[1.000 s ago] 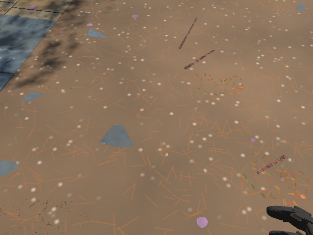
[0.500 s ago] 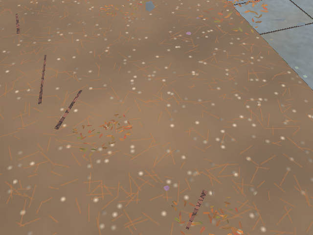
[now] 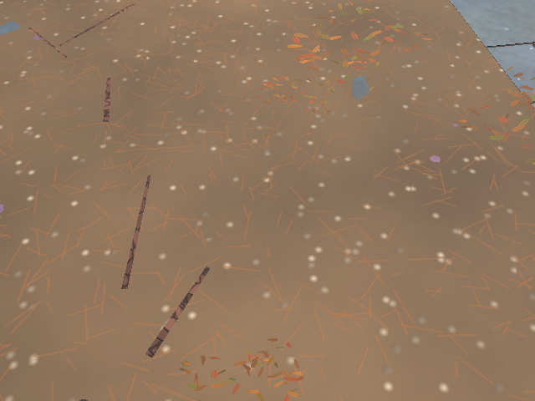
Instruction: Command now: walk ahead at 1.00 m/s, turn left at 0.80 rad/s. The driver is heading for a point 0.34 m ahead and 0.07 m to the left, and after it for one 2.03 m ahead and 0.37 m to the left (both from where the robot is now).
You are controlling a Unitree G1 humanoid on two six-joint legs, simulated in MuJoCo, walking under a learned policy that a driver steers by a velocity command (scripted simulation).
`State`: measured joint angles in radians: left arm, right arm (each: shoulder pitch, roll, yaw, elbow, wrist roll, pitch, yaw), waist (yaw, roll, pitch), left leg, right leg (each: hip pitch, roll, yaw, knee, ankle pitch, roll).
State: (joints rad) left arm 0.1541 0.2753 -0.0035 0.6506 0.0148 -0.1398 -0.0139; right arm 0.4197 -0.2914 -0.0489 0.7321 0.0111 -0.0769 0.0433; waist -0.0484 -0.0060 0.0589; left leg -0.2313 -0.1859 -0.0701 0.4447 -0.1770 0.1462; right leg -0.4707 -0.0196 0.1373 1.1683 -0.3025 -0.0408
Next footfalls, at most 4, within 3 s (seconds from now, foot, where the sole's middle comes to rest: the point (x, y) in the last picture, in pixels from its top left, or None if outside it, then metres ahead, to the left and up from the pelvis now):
0.26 right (313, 385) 0.52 -0.11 -0.77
0.68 left None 0.48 0.17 -0.77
1.08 right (303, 381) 0.53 -0.08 -0.77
1.60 left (215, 365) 0.58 0.14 -0.77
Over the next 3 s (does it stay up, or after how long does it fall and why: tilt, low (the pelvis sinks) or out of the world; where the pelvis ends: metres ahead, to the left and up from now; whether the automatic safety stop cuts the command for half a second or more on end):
stays up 0.85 0.32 -0.02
